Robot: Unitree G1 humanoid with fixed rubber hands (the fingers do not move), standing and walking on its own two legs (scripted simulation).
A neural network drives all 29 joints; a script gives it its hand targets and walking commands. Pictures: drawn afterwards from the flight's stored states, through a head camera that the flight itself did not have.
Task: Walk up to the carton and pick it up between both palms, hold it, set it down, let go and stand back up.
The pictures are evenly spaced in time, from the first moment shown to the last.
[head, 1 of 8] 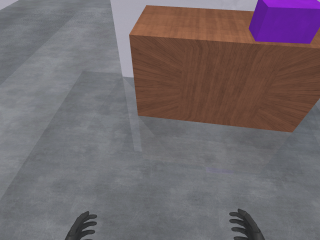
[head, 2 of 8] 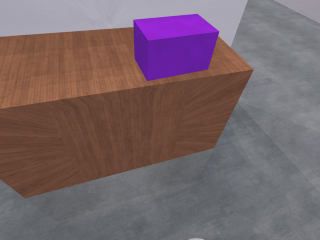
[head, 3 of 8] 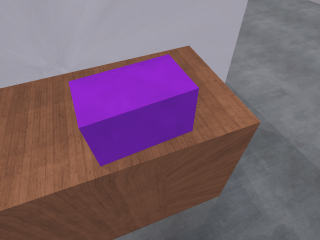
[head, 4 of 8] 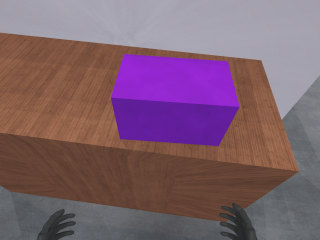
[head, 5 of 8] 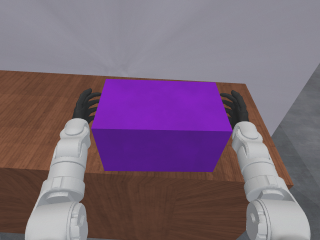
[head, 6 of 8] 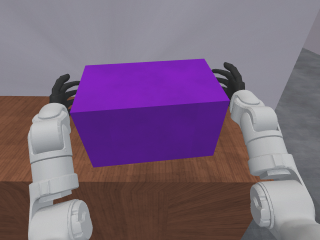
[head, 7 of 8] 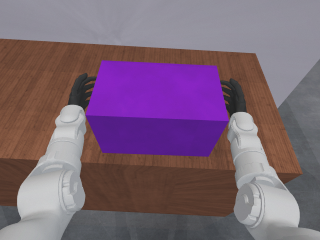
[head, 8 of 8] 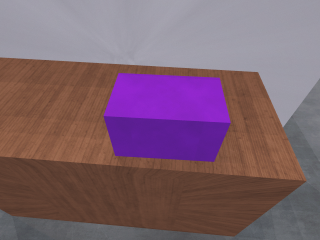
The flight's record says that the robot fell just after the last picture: no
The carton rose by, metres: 0.18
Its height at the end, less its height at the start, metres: +0.00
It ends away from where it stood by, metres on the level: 0.03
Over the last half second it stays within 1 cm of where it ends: yes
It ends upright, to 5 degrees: yes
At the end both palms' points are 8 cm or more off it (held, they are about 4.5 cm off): yes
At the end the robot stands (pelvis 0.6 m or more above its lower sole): yes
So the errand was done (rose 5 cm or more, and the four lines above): yes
